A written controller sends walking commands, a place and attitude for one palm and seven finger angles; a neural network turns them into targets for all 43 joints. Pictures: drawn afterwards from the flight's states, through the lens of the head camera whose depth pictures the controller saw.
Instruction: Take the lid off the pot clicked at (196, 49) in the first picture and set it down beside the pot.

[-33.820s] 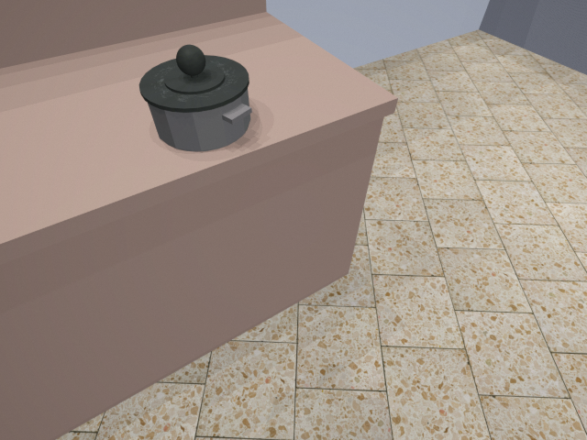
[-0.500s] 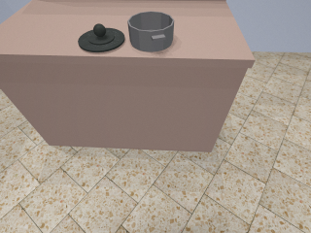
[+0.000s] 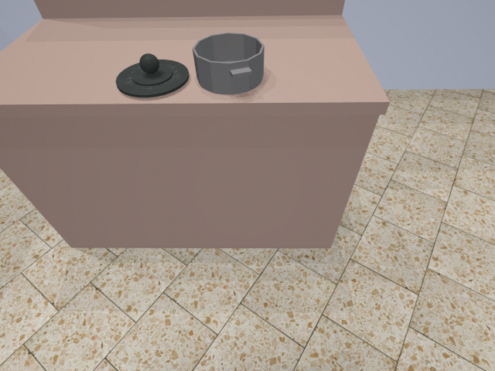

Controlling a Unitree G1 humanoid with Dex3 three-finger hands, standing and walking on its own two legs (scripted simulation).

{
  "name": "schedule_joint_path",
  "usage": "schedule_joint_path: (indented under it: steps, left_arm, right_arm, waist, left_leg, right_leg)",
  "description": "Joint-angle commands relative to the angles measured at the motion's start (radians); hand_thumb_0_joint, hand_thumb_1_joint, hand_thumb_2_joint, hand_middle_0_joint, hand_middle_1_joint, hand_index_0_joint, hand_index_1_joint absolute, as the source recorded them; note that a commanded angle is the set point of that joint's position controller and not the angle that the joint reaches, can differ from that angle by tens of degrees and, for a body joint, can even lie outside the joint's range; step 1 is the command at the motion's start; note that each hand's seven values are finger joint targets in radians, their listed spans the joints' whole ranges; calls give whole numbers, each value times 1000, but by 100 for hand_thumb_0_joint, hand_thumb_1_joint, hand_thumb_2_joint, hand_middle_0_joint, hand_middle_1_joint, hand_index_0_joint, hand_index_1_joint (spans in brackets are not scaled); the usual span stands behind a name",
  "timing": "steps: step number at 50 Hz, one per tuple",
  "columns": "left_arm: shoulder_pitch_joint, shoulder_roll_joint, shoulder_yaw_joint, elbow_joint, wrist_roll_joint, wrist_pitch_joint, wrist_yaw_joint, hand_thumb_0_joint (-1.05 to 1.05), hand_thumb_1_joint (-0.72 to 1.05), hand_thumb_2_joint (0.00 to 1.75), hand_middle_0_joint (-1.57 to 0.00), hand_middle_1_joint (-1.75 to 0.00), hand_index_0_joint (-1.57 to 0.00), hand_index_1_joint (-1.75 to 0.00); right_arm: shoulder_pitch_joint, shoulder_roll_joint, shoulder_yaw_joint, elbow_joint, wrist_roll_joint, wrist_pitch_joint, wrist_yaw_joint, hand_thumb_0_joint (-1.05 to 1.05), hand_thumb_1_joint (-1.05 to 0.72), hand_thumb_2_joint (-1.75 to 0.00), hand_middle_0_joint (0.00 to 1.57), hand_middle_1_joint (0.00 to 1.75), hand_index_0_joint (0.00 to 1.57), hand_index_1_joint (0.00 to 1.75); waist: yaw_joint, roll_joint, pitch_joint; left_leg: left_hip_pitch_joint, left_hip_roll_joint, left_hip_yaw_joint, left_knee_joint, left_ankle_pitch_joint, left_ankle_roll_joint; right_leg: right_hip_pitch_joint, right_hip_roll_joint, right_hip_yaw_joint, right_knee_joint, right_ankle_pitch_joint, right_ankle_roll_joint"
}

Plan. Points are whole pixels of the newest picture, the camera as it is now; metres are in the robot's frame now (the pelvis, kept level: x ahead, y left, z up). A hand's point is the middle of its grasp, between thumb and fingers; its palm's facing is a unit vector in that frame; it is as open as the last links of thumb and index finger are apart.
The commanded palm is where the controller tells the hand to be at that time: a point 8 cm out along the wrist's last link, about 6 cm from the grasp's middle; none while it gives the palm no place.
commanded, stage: let the arm hang, fingers relaxed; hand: left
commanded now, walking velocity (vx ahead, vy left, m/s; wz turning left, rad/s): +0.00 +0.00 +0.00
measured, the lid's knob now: (149, 63) +0.86 +0.31 +0.09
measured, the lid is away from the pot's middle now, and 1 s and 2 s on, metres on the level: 0.23 0.23 0.23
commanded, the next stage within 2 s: look to check the result in 1.00 s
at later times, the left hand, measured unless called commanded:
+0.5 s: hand out of the picture -0.02 +0.14 -0.17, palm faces +0.04 -0.98 -0.19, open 7.4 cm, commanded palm none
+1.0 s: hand out of the picture -0.01 +0.14 -0.17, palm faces +0.04 -0.98 -0.21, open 7.4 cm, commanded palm none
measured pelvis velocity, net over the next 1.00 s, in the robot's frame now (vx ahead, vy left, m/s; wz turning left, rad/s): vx -0.01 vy -0.03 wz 0.01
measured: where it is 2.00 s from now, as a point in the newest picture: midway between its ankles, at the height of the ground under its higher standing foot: outside the picture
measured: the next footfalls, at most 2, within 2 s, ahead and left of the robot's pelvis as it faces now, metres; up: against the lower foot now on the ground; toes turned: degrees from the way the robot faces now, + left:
none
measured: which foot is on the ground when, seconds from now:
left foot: down 0.00-1.00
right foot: down 0.00-1.00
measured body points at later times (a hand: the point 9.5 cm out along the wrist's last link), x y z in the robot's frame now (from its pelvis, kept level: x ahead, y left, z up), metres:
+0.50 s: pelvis -0.01 -0.02 +0.00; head +0.00 -0.03 +0.45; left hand -0.02 +0.19 -0.16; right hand -0.03 -0.22 -0.17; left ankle -0.02 +0.09 -0.74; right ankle -0.02 -0.12 -0.74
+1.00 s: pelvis -0.01 -0.03 +0.00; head -0.01 -0.04 +0.45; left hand -0.01 +0.19 -0.16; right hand -0.04 -0.24 -0.17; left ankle -0.02 +0.09 -0.74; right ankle -0.02 -0.12 -0.74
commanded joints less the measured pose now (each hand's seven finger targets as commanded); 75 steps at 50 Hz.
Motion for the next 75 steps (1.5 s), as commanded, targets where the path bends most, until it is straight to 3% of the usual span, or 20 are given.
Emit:
schedule_joint_path:
  steps: [1,8,14,22,26,36,39,48,51,58,65,68,75]
  left_arm:
    - [55,93,18,-18,-1,-15,7,0,90,90,-20,-30,-20,-30]
    - [80,79,16,-4,-2,-19,9,0,90,90,-20,-30,-20,-30]
    - [93,70,13,3,0,-21,11,0,90,90,-20,-30,-20,-30]
    - [106,67,16,5,0,-26,10,0,90,90,-20,-30,-20,-30]
    - [109,63,14,5,0,-27,12,0,90,90,-20,-30,-20,-30]
    - [103,72,17,-1,-1,-28,11,0,90,90,-20,-30,-20,-30]
    - [102,76,19,-6,1,-30,13,0,90,90,-20,-30,-20,-30]
    - [100,82,21,-8,-2,-33,12,0,90,90,-20,-30,-20,-30]
    - [97,80,21,-9,-2,-30,12,0,90,90,-20,-30,-20,-30]
    - [92,89,24,-12,-2,-33,11,0,90,90,-20,-30,-20,-30]
    - [89,91,23,-12,-1,-31,11,0,90,90,-20,-30,-20,-30]
    - [93,92,24,-12,-2,-34,11,0,90,90,-20,-30,-20,-30]
    - [87,93,23,-15,-1,-32,10,0,90,90,-20,-30,-20,-30]
  right_arm:
    - [64,-87,-12,-22,-5,-11,-3,0,-90,-90,20,30,20,30]
    - [77,-76,-12,-10,-4,-12,-3,0,-90,-90,20,30,20,30]
    - [73,-68,-15,-10,-3,-5,-2,0,-90,-90,20,30,20,30]
    - [74,-66,-14,-10,-4,-11,-4,0,-90,-90,20,30,20,30]
    - [70,-63,-15,-11,-4,-7,-4,0,-90,-90,20,30,20,30]
    - [67,-64,-16,-9,-5,-4,-2,0,-90,-90,20,30,20,30]
    - [67,-69,-20,-13,-3,-2,-2,0,-90,-90,20,30,20,30]
    - [76,-72,-18,-8,-6,-5,-4,0,-90,-90,20,30,20,30]
    - [75,-68,-17,-7,-7,-3,-3,0,-90,-90,20,30,20,30]
    - [77,-76,-18,-9,-6,-8,-5,0,-90,-90,20,30,20,30]
    - [75,-76,-19,-8,-6,-3,-4,0,-90,-90,20,30,20,30]
    - [73,-83,-21,-12,-7,-7,-5,0,-90,-90,20,30,20,30]
    - [64,-83,-20,-14,-6,-9,-6,0,-90,-90,20,30,20,30]
  waist:
    - [5,-32,45]
    - [2,-16,37]
    - [-1,-28,72]
    - [0,-24,31]
    - [-1,-31,53]
    - [-1,-21,72]
    - [-2,-44,64]
    - [-2,-36,42]
    - [-1,-29,65]
    - [-2,-27,39]
    - [-3,-36,62]
    - [-2,-35,35]
    - [-1,-23,57]
  left_leg:
    - [-7,128,-114,-79,184,14]
    - [2,127,-109,-78,171,12]
    - [-13,125,-111,-76,121,9]
    - [-1,126,-106,-64,161,8]
    - [-7,123,-107,-61,154,6]
    - [-19,122,-104,-64,123,1]
    - [-15,120,-101,-59,114,-1]
    - [-13,119,-99,-57,138,-4]
    - [-22,119,-101,-62,110,-4]
    - [-10,123,-102,-61,153,-3]
    - [-21,120,-104,-62,111,-4]
    - [-6,122,-101,-58,143,-3]
    - [-9,127,-106,-68,150,-2]
  right_leg:
    - [-50,-85,59,-63,162,-32]
    - [-60,-85,68,-66,158,-34]
    - [-95,-81,76,-78,119,-37]
    - [-69,-85,77,-74,171,-37]
    - [-81,-86,83,-82,170,-38]
    - [-88,-83,87,-96,143,-41]
    - [-85,-84,92,-104,138,-40]
    - [-54,-88,89,-103,187,-41]
    - [-73,-86,90,-114,132,-42]
    - [-48,-88,85,-101,198,-43]
    - [-68,-85,91,-119,132,-40]
    - [-48,-89,88,-109,190,-40]
    - [-62,-87,83,-104,186,-42]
